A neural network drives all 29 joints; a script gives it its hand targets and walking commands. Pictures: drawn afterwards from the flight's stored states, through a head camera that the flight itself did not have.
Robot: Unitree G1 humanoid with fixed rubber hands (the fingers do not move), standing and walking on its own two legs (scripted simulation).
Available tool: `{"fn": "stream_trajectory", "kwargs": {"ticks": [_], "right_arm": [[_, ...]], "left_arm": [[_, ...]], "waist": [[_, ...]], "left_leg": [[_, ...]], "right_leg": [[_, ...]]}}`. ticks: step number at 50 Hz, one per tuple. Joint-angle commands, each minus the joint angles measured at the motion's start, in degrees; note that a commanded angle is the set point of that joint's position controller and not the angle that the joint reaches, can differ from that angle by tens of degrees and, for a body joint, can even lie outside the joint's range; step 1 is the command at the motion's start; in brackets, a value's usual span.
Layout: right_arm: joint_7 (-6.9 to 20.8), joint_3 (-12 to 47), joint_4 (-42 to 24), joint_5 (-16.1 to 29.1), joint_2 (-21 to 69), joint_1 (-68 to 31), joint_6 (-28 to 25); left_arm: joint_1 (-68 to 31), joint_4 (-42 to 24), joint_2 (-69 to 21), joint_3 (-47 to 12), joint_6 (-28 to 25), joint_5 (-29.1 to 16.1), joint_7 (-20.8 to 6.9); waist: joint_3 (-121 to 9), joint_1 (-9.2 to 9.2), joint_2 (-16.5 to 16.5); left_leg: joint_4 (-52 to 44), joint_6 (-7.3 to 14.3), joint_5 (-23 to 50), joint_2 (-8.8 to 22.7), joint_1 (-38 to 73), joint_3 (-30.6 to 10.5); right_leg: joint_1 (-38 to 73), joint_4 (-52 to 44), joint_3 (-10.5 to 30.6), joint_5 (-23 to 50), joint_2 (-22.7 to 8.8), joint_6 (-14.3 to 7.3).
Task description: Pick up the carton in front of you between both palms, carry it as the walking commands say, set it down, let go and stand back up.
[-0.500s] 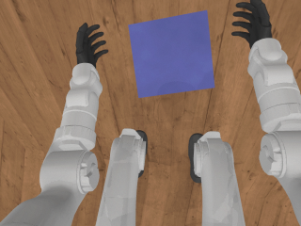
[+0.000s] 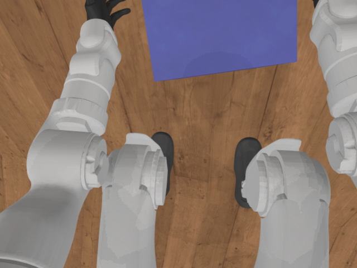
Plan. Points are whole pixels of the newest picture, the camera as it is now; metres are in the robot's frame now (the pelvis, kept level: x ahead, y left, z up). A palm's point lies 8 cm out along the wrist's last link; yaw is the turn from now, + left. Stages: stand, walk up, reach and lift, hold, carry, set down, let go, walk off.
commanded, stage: reach and lift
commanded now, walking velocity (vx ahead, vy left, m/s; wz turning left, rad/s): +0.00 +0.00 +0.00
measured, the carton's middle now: (213, 20) +0.52 -0.02 -0.25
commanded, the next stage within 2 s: none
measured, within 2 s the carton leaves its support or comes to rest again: leaves its support in 0.70 s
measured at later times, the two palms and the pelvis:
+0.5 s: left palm (120, 12) +0.53 +0.14 -0.17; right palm out of the picture +0.54 -0.16 -0.18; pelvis +0.00 +0.00 +0.00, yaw +0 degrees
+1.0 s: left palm (91, 1) +0.51 +0.13 -0.06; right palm out of the picture +0.52 -0.17 -0.07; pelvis +0.00 +0.00 +0.02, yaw -2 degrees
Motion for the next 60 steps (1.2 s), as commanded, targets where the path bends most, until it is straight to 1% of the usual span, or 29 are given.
{"fn": "stream_trajectory", "kwargs": {"ticks": [1, 3, 5, 8, 14, 19, 21, 23, 24, 26, 27, 29, 30, 32, 34, 37, 41, 43, 45, 47, 50, 52, 54, 56, 60], "right_arm": [[-0.38, -0.32, -7.28, 0.14, -6.03, -16.97, -1.43], [-0.44, -0.20, -6.77, 0.14, -5.23, -15.11, -1.25], [-0.37, -0.41, -5.02, -0.02, -4.18, -13.00, -1.06], [-0.16, -0.86, -4.00, -0.48, -2.91, -11.82, -1.14], [-0.46, -0.99, -4.39, -0.76, -2.51, -13.38, -1.64], [-0.33, 1.99, -4.79, 0.12, 2.87, -17.39, -1.73], [-0.55, 1.65, -3.89, -1.08, 4.18, -18.08, -1.75], [-0.32, 2.22, -3.07, -1.61, 7.85, -18.26, -1.61], [0.95, 4.68, -4.59, -0.97, 16.49, -21.33, -1.52], [4.33, 8.12, -5.18, -0.91, 33.40, -28.39, -1.02], [6.12, 8.60, -5.15, -2.07, 40.15, -30.74, -0.38], [9.17, 7.22, -6.31, -4.12, 49.60, -31.41, 1.07], [10.23, 6.29, -6.93, -4.71, 52.36, -30.72, 1.68], [11.57, 5.30, -9.38, -5.06, 56.69, -29.87, 2.49], [12.22, 5.64, -12.59, -4.49, 60.45, -29.99, 3.11], [12.24, 8.12, -18.87, -2.66, 64.91, -30.46, 3.91], [11.48, 12.03, -28.04, -2.19, 71.17, -29.59, 6.20], [11.00, 13.44, -31.52, -2.81, 74.52, -27.46, 7.98], [10.96, 14.13, -33.56, -3.79, 77.08, -24.56, 10.08], [11.39, 13.37, -32.63, -5.19, 79.22, -21.78, 12.28], [12.56, 8.78, -26.58, -9.21, 81.19, -17.92, 14.84], [13.33, 5.06, -22.97, -11.99, 81.36, -16.76, 15.68], [13.86, 1.96, -21.03, -14.05, 81.46, -16.65, 16.00], [14.22, -0.66, -19.94, -15.84, 81.20, -16.49, 16.06], [14.60, -3.18, -18.89, -18.06, 81.65, -15.01, 16.14]], "left_arm": [[-11.34, -5.01, 4.46, -0.83, -1.33, -1.17, -0.26], [-9.75, -5.12, 4.54, -0.57, -1.50, -0.82, 0.09], [-8.15, -4.04, 4.33, 0.00, -1.61, -0.16, 0.34], [-7.37, -3.54, 3.62, 0.59, -1.82, 0.91, 0.28], [-9.18, -4.55, 2.39, -0.20, -1.99, 0.86, 0.30], [-13.82, -5.20, -3.05, -3.57, -2.03, -0.87, 0.17], [-14.32, -3.77, -4.66, -2.55, -2.03, 0.19, 0.25], [-14.07, -2.12, -6.28, -0.70, -2.15, 2.55, 0.26], [-18.04, -3.94, -13.73, -3.19, -2.12, 2.77, -1.03], [-25.93, -3.84, -30.15, -5.98, -1.31, 4.15, -4.66], [-29.49, -4.50, -36.97, -6.69, -0.54, 4.91, -6.62], [-32.57, -6.61, -45.23, -6.39, 1.37, 7.16, -10.07], [-32.97, -7.54, -47.71, -5.99, 2.20, 8.08, -11.37], [-33.36, -9.59, -52.23, -5.91, 3.35, 8.60, -13.23], [-33.60, -12.02, -56.40, -7.05, 4.10, 7.75, -14.39], [-33.26, -16.40, -61.97, -10.16, 5.41, 5.37, -15.03], [-32.91, -24.02, -67.25, -15.17, 8.11, 3.59, -15.24], [-32.61, -28.81, -69.00, -17.53, 9.47, 3.91, -14.97], [-31.37, -32.34, -69.50, -18.71, 11.12, 5.16, -14.97], [-29.22, -32.12, -70.02, -18.38, 13.06, 6.89, -15.36], [-25.37, -26.31, -71.03, -13.62, 15.49, 11.64, -16.24], [-24.21, -22.92, -71.45, -10.14, 16.54, 14.64, -16.87], [-24.05, -21.19, -72.06, -7.91, 17.04, 16.61, -17.42], [-23.93, -19.98, -72.50, -6.30, 17.21, 17.97, -17.95], [-22.04, -18.02, -74.01, -5.06, 17.59, 19.50, -18.73]], "waist": [[-74.17, -0.82, -7.56], [-75.24, -0.22, -7.41], [-73.18, 0.28, -7.06], [-69.82, 0.43, -6.50], [-68.58, -0.37, -5.81], [-68.28, -1.15, -5.78], [-67.23, -1.33, -5.80], [-65.80, 0.14, -6.26], [-66.15, 0.51, -6.23], [-66.56, 0.38, -6.28], [-65.76, -0.26, -6.71], [-64.40, -0.82, -5.77], [-63.81, -0.80, -5.21], [-65.13, -0.79, -4.72], [-69.59, -0.95, -4.70], [-80.16, -1.52, -5.08], [-96.19, -2.44, -5.88], [-102.27, -2.55, -6.57], [-103.87, -1.99, -6.86], [-99.38, -1.34, -6.87], [-85.59, -0.38, -6.69], [-80.03, -0.10, -6.43], [-78.24, -0.17, -6.15], [-78.22, -0.71, -5.74], [-79.95, -1.40, -4.57]], "left_leg": [[-6.50, -0.10, 19.98, 0.66, 32.18, 5.26], [-6.41, -0.13, 20.73, 0.42, 32.70, 5.44], [-6.66, -0.12, 20.18, 0.26, 31.86, 5.41], [-6.96, -0.03, 19.16, 0.18, 30.40, 5.19], [-7.49, -0.18, 17.71, -0.03, 30.17, 4.87], [-8.42, -0.21, 15.71, -1.03, 30.51, 4.92], [-8.54, -0.28, 15.20, -1.49, 31.14, 4.82], [-8.67, -0.06, 14.80, -1.92, 31.93, 5.12], [-8.56, 0.34, 15.04, -2.45, 31.50, 5.23], [-7.76, 0.96, 15.66, -3.31, 30.12, 5.44], [-7.19, 1.06, 15.14, -3.88, 29.37, 5.58], [-6.32, 0.88, 14.15, -4.70, 28.52, 6.44], [-6.21, 0.89, 13.87, -4.94, 27.38, 6.80], [-5.86, 1.07, 15.60, -5.28, 26.99, 7.23], [-5.18, 1.23, 19.07, -5.57, 28.64, 7.55], [-4.50, 1.11, 23.93, -5.84, 32.72, 7.95], [-5.55, 0.47, 26.36, -6.33, 36.41, 8.53], [-7.10, 0.29, 25.66, -6.75, 38.07, 8.76], [-9.13, 0.49, 23.34, -7.16, 38.69, 8.93], [-11.81, 0.83, 18.39, -7.42, 37.37, 8.87], [-16.52, 1.41, 8.65, -7.37, 32.49, 8.65], [-19.11, 1.84, 5.29, -7.32, 31.30, 8.43], [-21.44, 2.04, 4.33, -7.33, 31.76, 8.04], [-23.58, 2.09, 4.24, -7.35, 32.76, 7.63], [-27.63, 1.93, 4.82, -7.46, 36.11, 7.15]], "right_leg": [[39.53, -9.05, -2.85, 20.59, -0.96, 0.19], [40.32, -8.63, -2.92, 21.51, -0.73, 0.23], [38.57, -8.68, -2.89, 20.74, -0.67, 0.28], [35.25, -9.09, -2.67, 19.22, -0.62, 0.25], [32.96, -10.01, -2.66, 17.00, -0.61, -0.10], [33.40, -11.05, -2.85, 14.87, -0.12, -0.60], [33.28, -11.41, -2.90, 14.01, 0.20, -0.63], [32.95, -11.71, -2.86, 13.13, 0.75, -0.35], [33.27, -11.66, -2.85, 13.38, 1.44, -0.50], [32.76, -11.06, -2.77, 14.97, 2.50, -0.65], [31.77, -10.74, -3.16, 14.72, 3.16, -0.70], [29.80, -10.20, -3.97, 13.57, 4.17, -0.85], [29.15, -10.01, -4.36, 13.48, 4.45, -0.92], [29.23, -9.36, -5.15, 15.52, 4.94, -1.01], [31.17, -8.72, -5.72, 19.18, 5.32, -1.12], [37.02, -8.15, -6.43, 24.82, 5.71, -1.06], [48.04, -9.08, -7.14, 30.18, 6.13, -0.77], [50.84, -10.51, -7.75, 30.16, 6.73, -0.31], [51.01, -12.67, -8.06, 27.45, 7.30, -0.01], [47.86, -15.37, -8.25, 21.74, 7.64, 0.13], [40.54, -20.39, -8.09, 10.91, 7.82, -0.10], [38.32, -23.25, -7.77, 6.80, 7.97, -0.49], [38.21, -25.43, -7.55, 5.56, 8.15, -0.72], [39.07, -27.31, -7.44, 5.62, 8.29, -0.85], [42.06, -30.85, -7.37, 6.39, 8.37, -0.95]]}}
